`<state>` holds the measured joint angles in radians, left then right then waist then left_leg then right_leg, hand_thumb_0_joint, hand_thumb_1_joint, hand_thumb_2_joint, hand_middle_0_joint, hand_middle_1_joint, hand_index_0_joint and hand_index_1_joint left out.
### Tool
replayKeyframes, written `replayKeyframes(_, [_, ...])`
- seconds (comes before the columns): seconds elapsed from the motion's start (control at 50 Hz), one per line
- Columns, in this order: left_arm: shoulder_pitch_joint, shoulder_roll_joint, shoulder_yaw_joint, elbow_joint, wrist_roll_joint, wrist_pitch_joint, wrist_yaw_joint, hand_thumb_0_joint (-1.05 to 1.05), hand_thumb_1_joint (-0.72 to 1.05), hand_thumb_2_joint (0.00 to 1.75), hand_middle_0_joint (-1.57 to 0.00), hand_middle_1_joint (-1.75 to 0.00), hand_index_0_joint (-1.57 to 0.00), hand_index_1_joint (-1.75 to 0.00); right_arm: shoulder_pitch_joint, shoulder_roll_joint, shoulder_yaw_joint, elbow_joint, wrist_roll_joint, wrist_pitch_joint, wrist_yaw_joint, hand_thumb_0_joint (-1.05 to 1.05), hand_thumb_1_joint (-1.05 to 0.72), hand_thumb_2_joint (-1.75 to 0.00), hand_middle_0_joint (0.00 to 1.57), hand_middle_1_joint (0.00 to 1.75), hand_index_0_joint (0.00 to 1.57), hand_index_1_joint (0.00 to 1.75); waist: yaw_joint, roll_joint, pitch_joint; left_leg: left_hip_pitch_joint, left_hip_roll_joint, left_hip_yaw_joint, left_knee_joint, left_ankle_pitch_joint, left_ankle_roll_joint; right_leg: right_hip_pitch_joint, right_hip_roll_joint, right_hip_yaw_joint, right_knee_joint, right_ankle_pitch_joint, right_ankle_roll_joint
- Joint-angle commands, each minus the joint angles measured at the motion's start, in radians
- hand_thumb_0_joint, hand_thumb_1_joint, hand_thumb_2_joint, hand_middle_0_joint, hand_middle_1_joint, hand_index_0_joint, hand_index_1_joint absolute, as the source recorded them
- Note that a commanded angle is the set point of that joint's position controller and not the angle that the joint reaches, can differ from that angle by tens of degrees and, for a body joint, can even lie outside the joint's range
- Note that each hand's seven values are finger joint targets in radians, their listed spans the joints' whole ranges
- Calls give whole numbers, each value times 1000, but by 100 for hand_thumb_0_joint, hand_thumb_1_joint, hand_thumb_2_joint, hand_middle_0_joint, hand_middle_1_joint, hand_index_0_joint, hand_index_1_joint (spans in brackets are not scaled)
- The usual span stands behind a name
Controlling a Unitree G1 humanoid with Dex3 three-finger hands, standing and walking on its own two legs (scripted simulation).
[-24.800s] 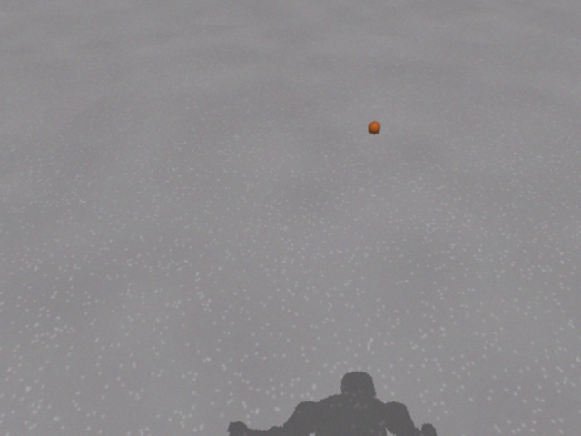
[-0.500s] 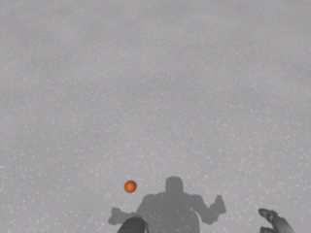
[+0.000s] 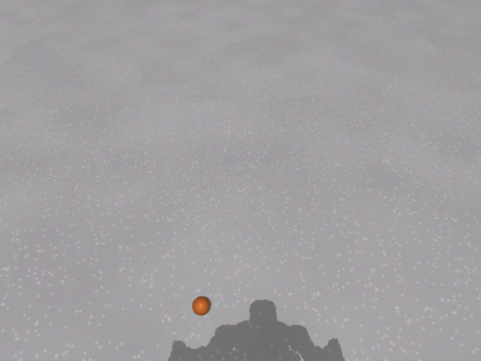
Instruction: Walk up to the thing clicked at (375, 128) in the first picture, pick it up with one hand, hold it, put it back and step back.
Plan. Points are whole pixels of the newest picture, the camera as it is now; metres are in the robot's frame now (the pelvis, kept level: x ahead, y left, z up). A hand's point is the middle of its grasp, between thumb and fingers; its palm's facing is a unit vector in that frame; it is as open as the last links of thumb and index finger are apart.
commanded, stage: stand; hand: left
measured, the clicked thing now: (201, 305) +0.48 +0.20 -0.74
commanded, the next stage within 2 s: rise first in 1.92 s
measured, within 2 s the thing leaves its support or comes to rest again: neither
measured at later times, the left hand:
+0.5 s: hand out of the picture +0.08 +0.25 -0.15, palm faces -0.02 -0.94 -0.35, open 7.4 cm
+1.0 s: hand out of the picture +0.09 +0.25 -0.15, palm faces -0.01 -0.94 -0.34, open 7.4 cm
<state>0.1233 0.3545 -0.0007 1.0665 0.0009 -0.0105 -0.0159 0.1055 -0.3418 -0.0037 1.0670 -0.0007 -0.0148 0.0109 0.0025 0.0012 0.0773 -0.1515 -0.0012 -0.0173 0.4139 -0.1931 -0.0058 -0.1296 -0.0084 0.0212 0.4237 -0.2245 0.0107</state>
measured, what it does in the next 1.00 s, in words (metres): stands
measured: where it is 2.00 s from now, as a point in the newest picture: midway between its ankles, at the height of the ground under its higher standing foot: outside the picture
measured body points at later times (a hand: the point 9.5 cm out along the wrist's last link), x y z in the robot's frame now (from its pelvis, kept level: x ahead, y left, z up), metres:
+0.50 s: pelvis +0.00 -0.01 +0.01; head +0.01 -0.01 +0.45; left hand +0.08 +0.30 -0.12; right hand +0.07 -0.31 -0.13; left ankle +0.02 +0.12 -0.74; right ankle +0.01 -0.13 -0.74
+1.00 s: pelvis +0.01 -0.01 +0.01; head +0.02 -0.01 +0.46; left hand +0.09 +0.30 -0.13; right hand +0.09 -0.31 -0.13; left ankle +0.02 +0.12 -0.74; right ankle +0.01 -0.13 -0.74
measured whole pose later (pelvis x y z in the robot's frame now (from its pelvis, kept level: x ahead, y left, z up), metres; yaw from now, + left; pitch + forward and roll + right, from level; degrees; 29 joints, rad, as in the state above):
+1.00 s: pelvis +0.01 -0.01 +0.01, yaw +0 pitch -2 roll +0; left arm 0.09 0.35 0.00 1.15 0.00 -0.01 -0.01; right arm 0.09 -0.36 0.01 1.15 -0.01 -0.01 0.01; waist 0.00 0.01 0.05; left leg -0.13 0.01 -0.03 0.32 -0.15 -0.02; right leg -0.10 0.00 0.01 0.32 -0.18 0.00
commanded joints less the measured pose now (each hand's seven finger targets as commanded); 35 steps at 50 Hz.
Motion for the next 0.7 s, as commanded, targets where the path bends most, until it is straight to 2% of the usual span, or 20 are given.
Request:
replayKeyframes(0.0, [-35, 220, 39, -19, 1, -31, 15, 0, 90, 90, -20, -30, -20, -30, -54, -223, -49, -23, 3, -25, -11, 0, -90, -90, 20, 30, 20, 30, -5, 4, -51, 12, 113, -116, -129, 9, 29, -25, -101, 99, -132, 41, -40])
replayKeyframes(0.04, [-56, 229, 41, -13, 3, -34, 16, 0, 90, 90, -20, -30, -20, -30, -48, -218, -46, -9, 0, -23, -8, 0, -90, -90, 20, 30, 20, 30, -13, -22, -37, 15, 110, -111, -135, -20, 26, -54, -107, 108, -154, -10, -38])
replayKeyframes(0.08, [-61, 223, 40, -4, 3, -32, 15, 0, 90, 90, -20, -30, -20, -30, -62, -225, -48, -1, -4, -22, -7, 0, -90, -90, 20, 30, 20, 30, -10, 0, -27, 7, 111, -111, -144, -63, 26, -71, -106, 112, -170, -57, -37])
replayKeyframes(0.12, [-70, 227, 42, -2, 6, -33, 17, 0, 90, 90, -20, -30, -20, -30, -73, -221, -48, 0, -6, -21, -5, 0, -90, -90, 20, 30, 20, 30, -5, -15, -46, -2, 111, -112, -147, -53, 26, -50, -107, 109, -170, -63, -38])
replayKeyframes(0.18, [-82, 221, 42, 3, 5, -37, 18, 0, 90, 90, -20, -30, -20, -30, -81, -216, -45, 2, -6, -26, -4, 0, -90, -90, 20, 30, 20, 30, -8, -21, -65, 14, 112, -105, -138, 32, 24, -27, -112, 105, -170, 15, -34])
replayKeyframes(0.3, [-87, 220, 43, 8, 1, -37, 18, 0, 90, 90, -20, -30, -20, -30, -77, -219, -38, 18, -7, -28, -8, 0, -90, -90, 20, 30, 20, 30, -7, 2, -110, 35, 121, -98, -135, 96, 24, 13, -118, 99, -158, 112, -34])
replayKeyframes(0.36, [-82, 218, 44, 16, 1, -35, 20, 0, 90, 90, -20, -30, -20, -30, -81, -223, -37, 23, -3, -29, -11, 0, -90, -90, 20, 30, 20, 30, -4, -1, -139, 63, 128, -93, -118, 189, 25, 41, -120, 92, -143, 207, -33])
replayKeyframes(0.48, [-80, 216, 41, 23, 1, -28, 20, 0, 90, 90, -20, -30, -20, -30, -67, -227, -31, 37, -3, -23, -15, 0, -90, -90, 20, 30, 20, 30, -8, 3, -110, 48, 127, -93, -136, 131, 19, 21, -116, 90, -159, 141, -32])
replayKeyframes(0.5, [-83, 221, 42, 24, 1, -28, 21, 0, 90, 90, -20, -30, -20, -30, -69, -228, -32, 35, -5, -23, -14, 0, -90, -90, 20, 30, 20, 30, -7, 1, -115, 44, 129, -96, -138, 153, 18, 36, -115, 85, -151, 154, -32])
replayKeyframes(0.6, [-78, 219, 41, 26, 1, -27, 21, 0, 90, 90, -20, -30, -20, -30, -65, -229, -29, 38, -4, -19, -13, 0, -90, -90, 20, 30, 20, 30, -7, -5, -84, 31, 124, -96, -146, 87, 20, 3, -112, 86, -169, 85, -30])
replayKeyframes(0.68, [-81, 220, 42, 22, 2, -27, 21, 0, 90, 90, -20, -30, -20, -30, -58, -227, -28, 35, -5, -19, -12, 0, -90, -90, 20, 30, 20, 30, -8, -8, -84, 24, 122, -98, -147, 89, 21, 5, -113, 87, -172, 83, -30])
